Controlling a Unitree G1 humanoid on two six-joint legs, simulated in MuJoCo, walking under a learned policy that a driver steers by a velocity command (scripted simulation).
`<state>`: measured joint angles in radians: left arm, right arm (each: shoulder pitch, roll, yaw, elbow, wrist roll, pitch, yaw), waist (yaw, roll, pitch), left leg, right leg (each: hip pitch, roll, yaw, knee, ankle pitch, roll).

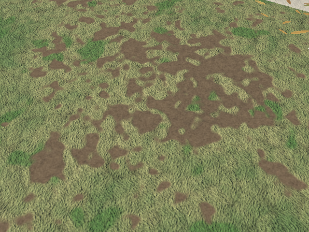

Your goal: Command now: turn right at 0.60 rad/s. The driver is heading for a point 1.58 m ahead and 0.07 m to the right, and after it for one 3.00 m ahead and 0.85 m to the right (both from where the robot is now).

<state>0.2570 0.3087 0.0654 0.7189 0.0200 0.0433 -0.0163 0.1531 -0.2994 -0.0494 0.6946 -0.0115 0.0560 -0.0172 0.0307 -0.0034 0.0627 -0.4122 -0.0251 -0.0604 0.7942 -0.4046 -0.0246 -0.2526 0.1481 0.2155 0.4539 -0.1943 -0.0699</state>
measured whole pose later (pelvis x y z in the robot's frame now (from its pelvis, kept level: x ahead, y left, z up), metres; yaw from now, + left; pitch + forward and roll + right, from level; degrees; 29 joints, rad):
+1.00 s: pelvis +0.08 +0.03 -0.01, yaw -15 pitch +0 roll -1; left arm 0.38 0.29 0.04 0.93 0.02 -0.03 -0.01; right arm 0.22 -0.28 -0.04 0.79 -0.03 -0.04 0.02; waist 0.03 -0.02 0.00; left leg -0.29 0.00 0.07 0.52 -0.23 0.05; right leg -0.12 0.03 0.06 0.56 -0.41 -0.06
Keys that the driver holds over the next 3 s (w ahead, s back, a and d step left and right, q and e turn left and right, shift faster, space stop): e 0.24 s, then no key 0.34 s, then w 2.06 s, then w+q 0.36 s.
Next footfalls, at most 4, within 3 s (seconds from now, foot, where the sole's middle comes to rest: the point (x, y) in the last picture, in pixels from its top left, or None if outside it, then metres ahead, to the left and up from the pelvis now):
0.10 left None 0.06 0.12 -0.78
0.52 right None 0.00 -0.09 -0.78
0.96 left None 0.17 0.09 -0.78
1.48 right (201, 230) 0.46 -0.14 -0.78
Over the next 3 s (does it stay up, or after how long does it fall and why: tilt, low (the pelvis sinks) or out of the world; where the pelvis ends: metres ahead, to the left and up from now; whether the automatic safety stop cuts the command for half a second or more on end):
stays up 1.10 -0.24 0.00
